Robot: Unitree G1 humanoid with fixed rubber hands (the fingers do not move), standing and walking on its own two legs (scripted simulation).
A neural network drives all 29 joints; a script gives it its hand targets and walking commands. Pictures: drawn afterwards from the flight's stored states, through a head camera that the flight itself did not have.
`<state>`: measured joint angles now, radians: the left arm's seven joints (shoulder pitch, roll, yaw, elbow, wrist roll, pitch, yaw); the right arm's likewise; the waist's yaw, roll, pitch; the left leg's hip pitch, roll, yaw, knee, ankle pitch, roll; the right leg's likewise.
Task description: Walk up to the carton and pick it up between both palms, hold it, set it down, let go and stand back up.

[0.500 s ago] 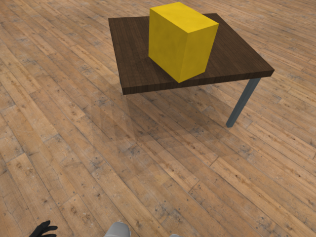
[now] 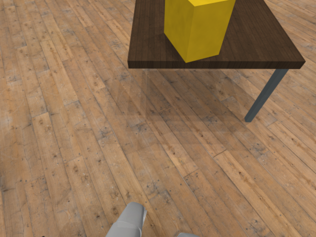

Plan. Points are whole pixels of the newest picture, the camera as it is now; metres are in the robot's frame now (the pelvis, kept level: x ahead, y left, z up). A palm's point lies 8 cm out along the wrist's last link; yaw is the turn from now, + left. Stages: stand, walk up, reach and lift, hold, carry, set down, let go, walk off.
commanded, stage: walk up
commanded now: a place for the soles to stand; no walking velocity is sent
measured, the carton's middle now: (193, 18) +1.06 -0.05 -0.02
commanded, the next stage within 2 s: none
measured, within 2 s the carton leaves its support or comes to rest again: neither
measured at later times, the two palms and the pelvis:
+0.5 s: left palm out of the picture +0.08 +0.31 -0.10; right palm out of the picture +0.14 -0.32 -0.10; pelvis +0.04 -0.01 -0.01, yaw +4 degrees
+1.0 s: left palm (24, 230) +0.12 +0.36 -0.10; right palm (271, 232) +0.19 -0.26 -0.10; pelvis +0.08 +0.04 +0.00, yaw +5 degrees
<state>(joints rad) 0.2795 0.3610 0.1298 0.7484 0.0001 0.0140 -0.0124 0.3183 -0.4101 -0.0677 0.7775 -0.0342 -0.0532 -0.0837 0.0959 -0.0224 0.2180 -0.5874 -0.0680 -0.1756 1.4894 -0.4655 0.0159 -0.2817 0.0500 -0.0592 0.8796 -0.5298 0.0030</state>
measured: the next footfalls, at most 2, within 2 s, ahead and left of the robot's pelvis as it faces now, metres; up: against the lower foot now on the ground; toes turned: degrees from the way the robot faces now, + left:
left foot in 0.28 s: +0.19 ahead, +0.11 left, +0.00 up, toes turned +0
right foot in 0.54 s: +0.11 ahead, -0.12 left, +0.00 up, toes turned +6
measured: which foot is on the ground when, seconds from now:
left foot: up 0.00-0.26, down 0.28-0.56, up 0.58-0.84, down 0.86-1.00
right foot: down 0.00-0.30, up 0.32-0.52, down 0.54-0.88, up 0.90-1.00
